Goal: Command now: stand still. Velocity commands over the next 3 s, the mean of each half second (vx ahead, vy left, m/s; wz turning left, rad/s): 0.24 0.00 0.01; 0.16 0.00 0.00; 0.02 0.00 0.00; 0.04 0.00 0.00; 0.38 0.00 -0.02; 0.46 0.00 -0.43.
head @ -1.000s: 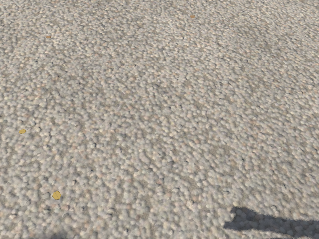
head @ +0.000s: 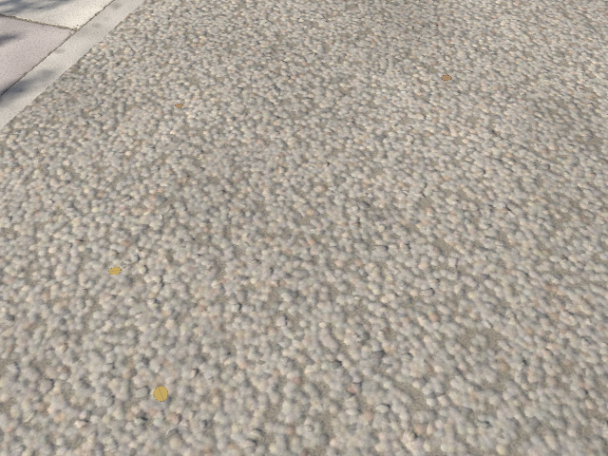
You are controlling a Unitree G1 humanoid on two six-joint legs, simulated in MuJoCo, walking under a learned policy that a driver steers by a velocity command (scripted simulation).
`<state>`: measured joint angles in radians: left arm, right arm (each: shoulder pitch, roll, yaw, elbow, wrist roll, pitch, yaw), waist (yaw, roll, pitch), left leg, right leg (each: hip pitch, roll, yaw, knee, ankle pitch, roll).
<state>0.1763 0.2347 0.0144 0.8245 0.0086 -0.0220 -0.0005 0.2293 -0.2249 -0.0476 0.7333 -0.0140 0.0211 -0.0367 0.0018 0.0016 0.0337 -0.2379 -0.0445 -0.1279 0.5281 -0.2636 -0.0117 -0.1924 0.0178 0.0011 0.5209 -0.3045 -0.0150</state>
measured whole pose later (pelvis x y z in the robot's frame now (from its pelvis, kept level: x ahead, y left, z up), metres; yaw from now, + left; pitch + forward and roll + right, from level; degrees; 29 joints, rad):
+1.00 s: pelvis +0.26 +0.02 +0.00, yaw +1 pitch +0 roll -1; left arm 0.11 0.23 0.02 0.88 0.02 -0.03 -0.01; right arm 0.23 -0.26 -0.04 0.87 0.00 0.02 -0.05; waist 0.01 0.02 0.05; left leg -0.36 0.05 -0.05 0.77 -0.43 -0.05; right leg -0.35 0.05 -0.05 0.44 -0.09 -0.07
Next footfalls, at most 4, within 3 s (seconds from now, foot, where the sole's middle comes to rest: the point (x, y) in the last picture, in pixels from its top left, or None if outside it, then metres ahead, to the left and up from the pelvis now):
0.76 right None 0.39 -0.07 -0.77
1.06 left None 0.33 0.17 -0.77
2.58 left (256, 344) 0.79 0.15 -0.77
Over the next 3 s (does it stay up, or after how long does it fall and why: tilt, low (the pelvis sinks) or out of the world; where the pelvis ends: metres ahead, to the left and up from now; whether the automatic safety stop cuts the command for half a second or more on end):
stays up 0.80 0.04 0.00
